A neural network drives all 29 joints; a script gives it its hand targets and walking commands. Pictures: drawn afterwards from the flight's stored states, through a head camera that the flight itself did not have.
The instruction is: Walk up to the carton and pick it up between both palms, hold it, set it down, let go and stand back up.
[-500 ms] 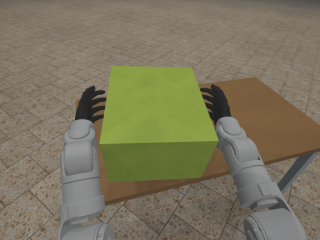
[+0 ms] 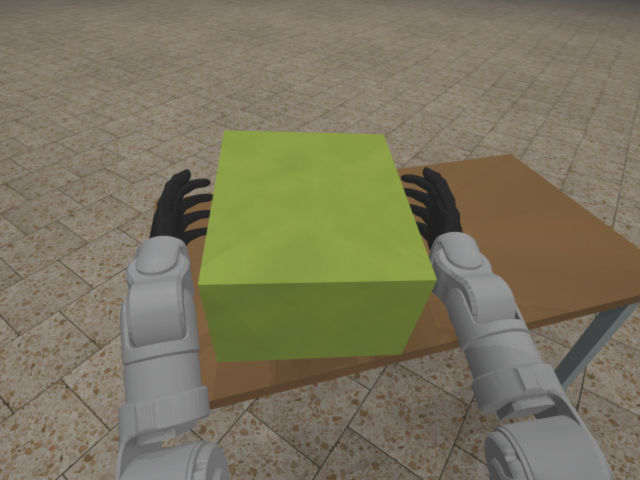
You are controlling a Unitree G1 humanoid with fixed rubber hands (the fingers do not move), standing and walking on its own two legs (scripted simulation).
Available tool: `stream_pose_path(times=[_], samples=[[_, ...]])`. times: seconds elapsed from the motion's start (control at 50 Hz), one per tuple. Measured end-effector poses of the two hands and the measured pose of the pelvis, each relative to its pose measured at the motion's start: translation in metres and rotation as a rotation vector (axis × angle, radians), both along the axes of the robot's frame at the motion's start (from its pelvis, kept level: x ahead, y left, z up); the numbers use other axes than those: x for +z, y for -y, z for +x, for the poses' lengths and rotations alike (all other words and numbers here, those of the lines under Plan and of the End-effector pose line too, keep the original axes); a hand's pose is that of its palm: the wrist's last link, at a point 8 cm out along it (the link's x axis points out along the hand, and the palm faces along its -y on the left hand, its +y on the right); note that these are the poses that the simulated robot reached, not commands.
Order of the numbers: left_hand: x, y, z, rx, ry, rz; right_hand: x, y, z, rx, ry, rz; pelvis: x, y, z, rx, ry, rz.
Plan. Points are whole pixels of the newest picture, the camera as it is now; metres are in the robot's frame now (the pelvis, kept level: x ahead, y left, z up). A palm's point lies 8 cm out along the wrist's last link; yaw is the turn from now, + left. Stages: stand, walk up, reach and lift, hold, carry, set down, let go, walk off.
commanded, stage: hold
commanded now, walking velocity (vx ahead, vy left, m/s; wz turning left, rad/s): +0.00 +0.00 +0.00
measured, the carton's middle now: (308, 237) +0.40 +0.01 +0.14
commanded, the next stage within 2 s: none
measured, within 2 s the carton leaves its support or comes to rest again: neither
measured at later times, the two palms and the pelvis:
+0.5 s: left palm (161, 245) +0.35 +0.18 +0.18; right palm (432, 233) +0.35 -0.14 +0.18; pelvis +0.00 +0.01 +0.00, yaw +0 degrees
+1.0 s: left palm (165, 244) +0.35 +0.17 +0.18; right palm (435, 232) +0.35 -0.15 +0.18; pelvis +0.00 +0.01 +0.00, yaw -1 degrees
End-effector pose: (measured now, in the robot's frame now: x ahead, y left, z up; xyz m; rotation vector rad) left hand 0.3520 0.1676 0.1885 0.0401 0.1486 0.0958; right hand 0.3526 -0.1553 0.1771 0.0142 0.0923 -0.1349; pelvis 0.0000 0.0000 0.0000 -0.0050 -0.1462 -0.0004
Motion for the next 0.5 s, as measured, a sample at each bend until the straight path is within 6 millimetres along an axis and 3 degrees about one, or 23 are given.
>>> stream_pose_path(times=[0.5], samples=[[-0.007, -0.011, -0.004, 0.017, -0.014, -0.01, -0.002, -0.011, 0.0, 0.013, -0.005, -0.009, 0.0, -0.006, -0.004, -0.007, -0.013, -0.002]])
